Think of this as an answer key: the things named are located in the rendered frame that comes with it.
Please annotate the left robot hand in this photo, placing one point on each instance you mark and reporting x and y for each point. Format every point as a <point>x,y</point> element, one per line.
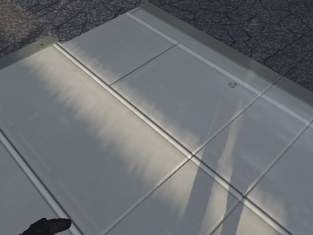
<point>46,226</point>

